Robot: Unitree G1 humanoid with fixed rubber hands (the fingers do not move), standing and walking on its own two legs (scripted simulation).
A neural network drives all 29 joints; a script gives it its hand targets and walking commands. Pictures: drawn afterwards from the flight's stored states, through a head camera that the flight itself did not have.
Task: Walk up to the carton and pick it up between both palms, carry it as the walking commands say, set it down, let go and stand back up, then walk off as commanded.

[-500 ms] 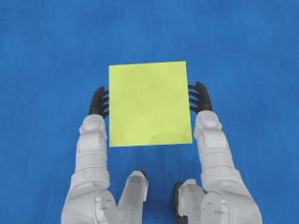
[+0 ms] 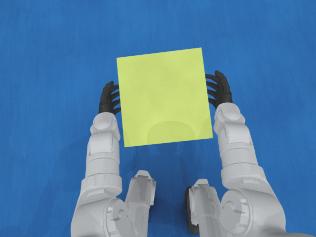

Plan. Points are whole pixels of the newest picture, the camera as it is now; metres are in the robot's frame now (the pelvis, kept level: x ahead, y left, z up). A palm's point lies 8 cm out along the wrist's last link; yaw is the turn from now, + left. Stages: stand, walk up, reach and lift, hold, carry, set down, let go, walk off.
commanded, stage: set down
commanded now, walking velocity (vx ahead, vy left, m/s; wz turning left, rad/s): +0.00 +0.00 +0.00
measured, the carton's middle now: (164, 104) +0.45 +0.06 -0.16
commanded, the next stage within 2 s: none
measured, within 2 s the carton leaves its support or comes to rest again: neither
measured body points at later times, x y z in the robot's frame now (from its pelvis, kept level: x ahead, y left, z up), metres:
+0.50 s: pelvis -0.03 -0.02 -0.08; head +0.24 +0.00 +0.27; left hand +0.43 +0.20 -0.18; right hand +0.48 -0.09 -0.18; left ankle +0.08 +0.11 -0.57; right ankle +0.05 -0.13 -0.57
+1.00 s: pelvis -0.03 -0.01 -0.13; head +0.29 +0.03 +0.18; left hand +0.45 +0.20 -0.28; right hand +0.49 -0.08 -0.26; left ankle +0.08 +0.11 -0.57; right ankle +0.05 -0.13 -0.57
